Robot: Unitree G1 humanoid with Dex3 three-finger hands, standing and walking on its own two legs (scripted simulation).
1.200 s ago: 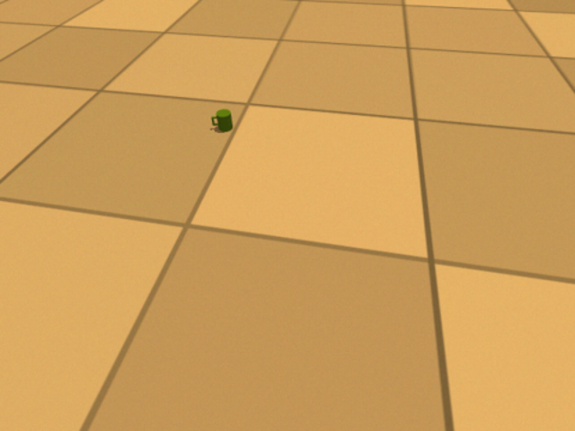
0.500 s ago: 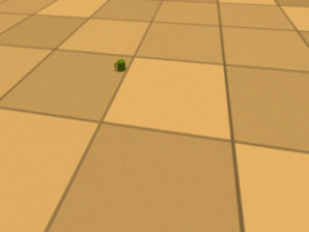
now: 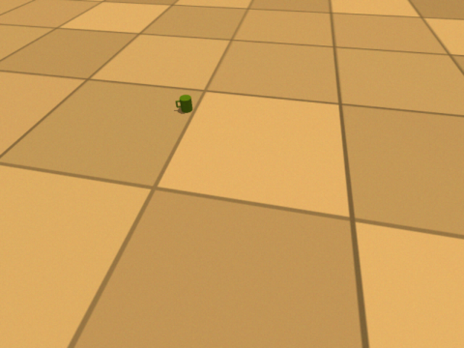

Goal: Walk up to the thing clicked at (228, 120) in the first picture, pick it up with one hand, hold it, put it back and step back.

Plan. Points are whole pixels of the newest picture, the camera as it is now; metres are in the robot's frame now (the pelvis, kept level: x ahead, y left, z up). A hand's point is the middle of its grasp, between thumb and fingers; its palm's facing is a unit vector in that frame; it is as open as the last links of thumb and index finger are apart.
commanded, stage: walk up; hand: left
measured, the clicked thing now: (183, 103) +1.94 +0.42 -0.73
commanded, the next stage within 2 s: none
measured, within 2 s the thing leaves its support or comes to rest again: neither
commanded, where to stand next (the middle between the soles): +1.57 +0.13 m, yaw +5 degrees
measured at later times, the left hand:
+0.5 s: hand (62, 318) +0.23 +0.38 -0.15, palm faces +0.00 -0.95 -0.32, open 7.4 cm
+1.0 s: hand (118, 200) +0.53 +0.35 -0.14, palm faces +0.05 -0.94 -0.34, open 7.4 cm
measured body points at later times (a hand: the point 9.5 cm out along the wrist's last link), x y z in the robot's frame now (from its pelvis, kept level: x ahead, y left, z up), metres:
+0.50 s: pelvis +0.16 +0.10 +0.00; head +0.16 +0.13 +0.44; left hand +0.23 +0.43 -0.13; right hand +0.22 -0.23 -0.10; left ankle +0.14 +0.20 -0.74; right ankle +0.24 -0.05 -0.69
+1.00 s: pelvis +0.46 +0.08 -0.01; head +0.48 +0.07 +0.44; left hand +0.53 +0.39 -0.11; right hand +0.56 -0.24 -0.12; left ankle +0.51 +0.23 -0.69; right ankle +0.48 -0.04 -0.74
